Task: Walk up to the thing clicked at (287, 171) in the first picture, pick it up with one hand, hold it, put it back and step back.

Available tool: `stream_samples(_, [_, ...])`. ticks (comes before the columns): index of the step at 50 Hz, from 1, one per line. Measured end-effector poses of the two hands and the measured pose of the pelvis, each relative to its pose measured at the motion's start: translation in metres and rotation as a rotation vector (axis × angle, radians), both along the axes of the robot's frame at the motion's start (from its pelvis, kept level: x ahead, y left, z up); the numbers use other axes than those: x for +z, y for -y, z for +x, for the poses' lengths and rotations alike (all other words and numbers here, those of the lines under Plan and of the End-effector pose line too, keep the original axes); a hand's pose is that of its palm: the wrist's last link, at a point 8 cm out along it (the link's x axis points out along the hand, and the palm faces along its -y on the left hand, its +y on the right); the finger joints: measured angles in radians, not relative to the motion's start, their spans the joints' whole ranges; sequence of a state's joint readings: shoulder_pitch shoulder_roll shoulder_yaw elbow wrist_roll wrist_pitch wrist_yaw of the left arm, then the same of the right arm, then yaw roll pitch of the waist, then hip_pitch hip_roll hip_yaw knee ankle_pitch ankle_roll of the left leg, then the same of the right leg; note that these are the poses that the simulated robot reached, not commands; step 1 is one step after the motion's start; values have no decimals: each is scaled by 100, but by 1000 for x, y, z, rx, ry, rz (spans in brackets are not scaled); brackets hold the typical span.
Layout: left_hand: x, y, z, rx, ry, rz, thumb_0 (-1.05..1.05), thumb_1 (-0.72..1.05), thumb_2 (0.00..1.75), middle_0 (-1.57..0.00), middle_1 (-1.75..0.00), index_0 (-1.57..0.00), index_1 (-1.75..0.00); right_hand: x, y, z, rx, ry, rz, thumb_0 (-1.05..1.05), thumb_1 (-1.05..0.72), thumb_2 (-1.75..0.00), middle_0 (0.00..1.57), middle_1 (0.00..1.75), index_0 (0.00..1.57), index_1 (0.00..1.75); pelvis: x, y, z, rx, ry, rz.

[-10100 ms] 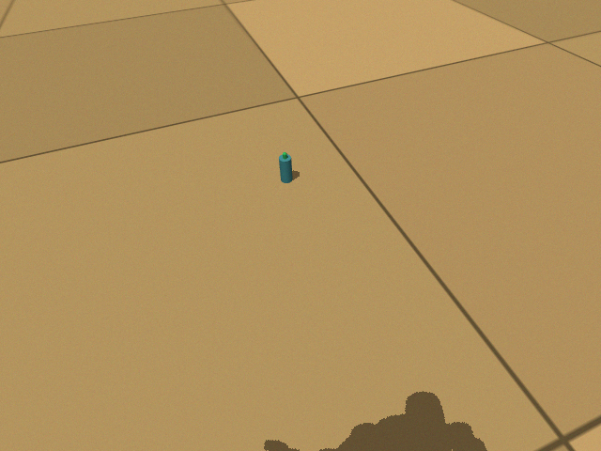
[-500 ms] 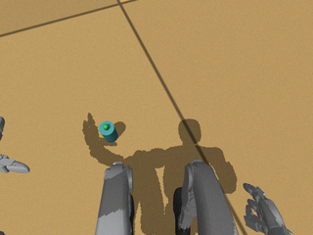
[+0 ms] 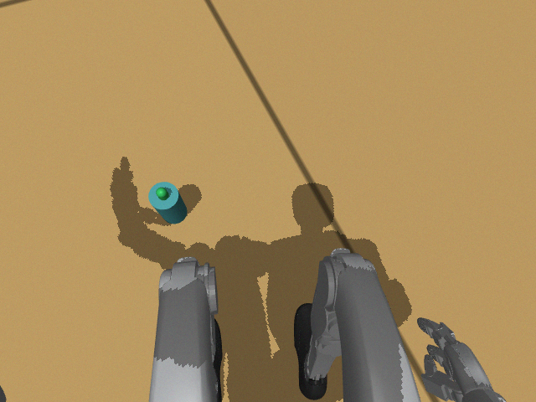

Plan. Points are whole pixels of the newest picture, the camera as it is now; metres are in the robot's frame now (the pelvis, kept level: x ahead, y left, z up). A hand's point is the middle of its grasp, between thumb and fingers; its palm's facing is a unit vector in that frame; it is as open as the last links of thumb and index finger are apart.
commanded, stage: go down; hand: left
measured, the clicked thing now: (168, 202) +0.47 +0.22 -0.34
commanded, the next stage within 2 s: approach in 0.92 s
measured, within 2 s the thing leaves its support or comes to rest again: neither
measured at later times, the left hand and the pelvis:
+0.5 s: hand out of the picture +0.40 +0.40 -0.03, palm faces +0.14 -0.99 -0.09, open 17.7 cm; pelvis +0.00 +0.00 -0.04, yaw -1 degrees
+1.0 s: hand out of the picture +0.41 +0.40 -0.05, palm faces +0.14 -0.99 -0.07, open 17.7 cm; pelvis -0.01 +0.01 -0.05, yaw -2 degrees
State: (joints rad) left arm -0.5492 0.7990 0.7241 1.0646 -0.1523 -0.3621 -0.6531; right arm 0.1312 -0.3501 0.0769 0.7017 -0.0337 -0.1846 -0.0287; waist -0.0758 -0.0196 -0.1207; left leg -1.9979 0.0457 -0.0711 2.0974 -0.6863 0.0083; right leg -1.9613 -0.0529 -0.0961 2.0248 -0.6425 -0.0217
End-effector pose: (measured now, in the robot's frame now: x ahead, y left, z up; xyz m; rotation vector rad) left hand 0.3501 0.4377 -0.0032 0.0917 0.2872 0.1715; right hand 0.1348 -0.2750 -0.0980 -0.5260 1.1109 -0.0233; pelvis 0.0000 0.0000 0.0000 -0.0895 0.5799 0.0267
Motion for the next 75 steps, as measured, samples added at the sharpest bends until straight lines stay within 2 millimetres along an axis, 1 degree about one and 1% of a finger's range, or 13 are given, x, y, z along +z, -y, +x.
stream_samples(10, [-10, -4, 10, -11, 32, -10, -1, -59, 8, -4, -8, -4, -7, -18, 1, -5, 6, -10, -9, 0, -89, -90, 20, 30, 20, 30, -19, -1, -3, -5, 5, -6])
stream_samples(19, [-16, -9, 15, -15, 52, -13, -1, -60, 7, -4, -8, -4, -7, -26, 0, -12, 8, -32, -15, 0, -89, -90, 20, 30, 20, 30, -29, -3, -4, -4, 7, -10])
stream_samples(30, [-23, -8, 23, -22, 67, -20, -1, -60, 6, -5, -7, -5, -7, -36, 2, -19, 8, -57, -17, 0, -89, -90, 20, 30, 20, 30, -39, -2, -5, -6, 9, -11])
stream_samples(49, [-34, -16, 31, -28, 110, -29, -1, -60, 6, -4, -7, -5, -6, -42, 1, -21, 24, -75, -41, 0, -89, -90, 20, 30, 20, 30, -52, -6, -6, -9, 19, -27])
stream_samples(57, [-41, -13, 31, -40, 124, -40, -1, -60, 4, -5, -7, -5, -6, -43, -1, -22, 19, -75, -38, 0, -90, -90, 20, 30, 20, 30, -54, -7, -6, -8, 18, -33])
stream_samples(60, [-53, -9, 26, -34, 137, -59, -1, -60, 3, -6, -7, -5, -7, -46, -2, -21, 32, -71, -34, 0, -90, -90, 20, 30, 20, 30, -57, -7, -6, -11, 24, -33])
stream_samples(64, [-81, 2, 24, -34, 162, -75, -1, -60, 2, -6, -8, -5, -7, -52, -3, -16, 73, -60, -39, 0, -91, -90, 20, 30, 20, 30, -67, -6, -8, -20, 42, -38])
stream_samples(67, [-111, 13, 26, -46, 181, -87, -1, -61, 2, -5, -8, -5, -8, -57, -3, -11, 110, -55, -55, 0, -91, -90, 20, 30, 20, 30, -79, -5, -10, -28, 62, -45])
stream_samples(75, [-204, 49, 38, -97, 149, -141, -1, -60, 4, -5, -10, -5, -9, -68, -9, 0, 203, -79, -124, 0, -91, -90, 20, 30, 20, 30, -109, -8, -12, -50, 132, -84])
